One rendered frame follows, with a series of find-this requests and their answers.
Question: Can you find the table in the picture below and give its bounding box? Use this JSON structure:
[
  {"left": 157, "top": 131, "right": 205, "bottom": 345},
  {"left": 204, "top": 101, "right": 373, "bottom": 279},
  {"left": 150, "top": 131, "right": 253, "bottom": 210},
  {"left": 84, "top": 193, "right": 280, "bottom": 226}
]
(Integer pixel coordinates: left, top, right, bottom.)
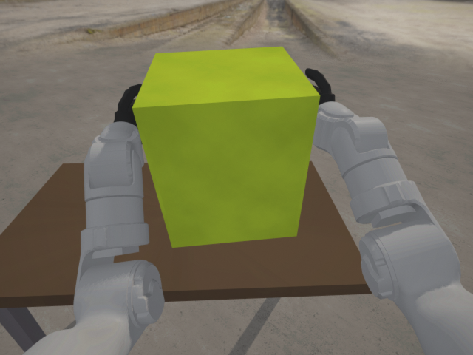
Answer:
[{"left": 0, "top": 161, "right": 372, "bottom": 352}]

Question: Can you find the right robot forearm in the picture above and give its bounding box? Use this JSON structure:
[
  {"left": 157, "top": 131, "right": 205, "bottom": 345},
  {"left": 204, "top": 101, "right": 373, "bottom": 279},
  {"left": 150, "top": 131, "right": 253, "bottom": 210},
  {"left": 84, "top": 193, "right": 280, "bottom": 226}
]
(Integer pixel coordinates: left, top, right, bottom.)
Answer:
[{"left": 313, "top": 101, "right": 461, "bottom": 278}]

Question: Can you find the right robot upper arm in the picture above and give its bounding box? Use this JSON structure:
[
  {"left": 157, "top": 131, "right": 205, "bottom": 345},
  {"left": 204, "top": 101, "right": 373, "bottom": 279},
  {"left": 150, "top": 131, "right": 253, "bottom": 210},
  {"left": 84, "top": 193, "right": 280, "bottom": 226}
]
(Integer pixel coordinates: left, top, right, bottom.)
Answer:
[{"left": 359, "top": 219, "right": 473, "bottom": 355}]

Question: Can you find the robot left hand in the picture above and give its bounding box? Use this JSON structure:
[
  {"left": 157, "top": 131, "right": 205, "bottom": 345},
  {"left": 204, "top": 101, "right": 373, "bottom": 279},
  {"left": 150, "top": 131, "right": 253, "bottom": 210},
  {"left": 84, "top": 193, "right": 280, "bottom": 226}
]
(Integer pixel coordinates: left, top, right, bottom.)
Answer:
[{"left": 114, "top": 84, "right": 142, "bottom": 143}]

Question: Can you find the left robot upper arm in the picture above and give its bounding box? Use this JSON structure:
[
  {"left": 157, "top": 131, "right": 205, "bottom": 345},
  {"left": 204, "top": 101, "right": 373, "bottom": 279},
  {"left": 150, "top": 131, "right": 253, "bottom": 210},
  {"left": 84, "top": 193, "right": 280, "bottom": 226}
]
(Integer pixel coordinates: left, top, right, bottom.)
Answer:
[{"left": 22, "top": 260, "right": 165, "bottom": 355}]

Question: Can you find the left robot forearm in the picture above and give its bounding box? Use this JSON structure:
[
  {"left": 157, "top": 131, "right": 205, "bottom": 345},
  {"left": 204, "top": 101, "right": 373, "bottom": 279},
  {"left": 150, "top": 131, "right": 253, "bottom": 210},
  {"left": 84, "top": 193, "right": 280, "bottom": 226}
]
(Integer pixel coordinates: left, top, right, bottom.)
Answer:
[{"left": 73, "top": 121, "right": 149, "bottom": 321}]

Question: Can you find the carton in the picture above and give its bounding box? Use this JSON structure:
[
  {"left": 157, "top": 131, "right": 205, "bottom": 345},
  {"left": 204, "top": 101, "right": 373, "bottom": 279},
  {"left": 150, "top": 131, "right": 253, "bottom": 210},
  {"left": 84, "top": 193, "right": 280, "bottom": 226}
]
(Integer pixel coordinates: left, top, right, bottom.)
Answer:
[{"left": 132, "top": 47, "right": 320, "bottom": 248}]

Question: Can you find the robot right hand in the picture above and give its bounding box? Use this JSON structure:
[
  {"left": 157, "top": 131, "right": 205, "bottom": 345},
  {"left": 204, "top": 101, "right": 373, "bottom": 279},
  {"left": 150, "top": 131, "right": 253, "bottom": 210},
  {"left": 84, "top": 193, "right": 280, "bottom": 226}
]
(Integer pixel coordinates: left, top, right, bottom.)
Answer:
[{"left": 305, "top": 68, "right": 335, "bottom": 105}]

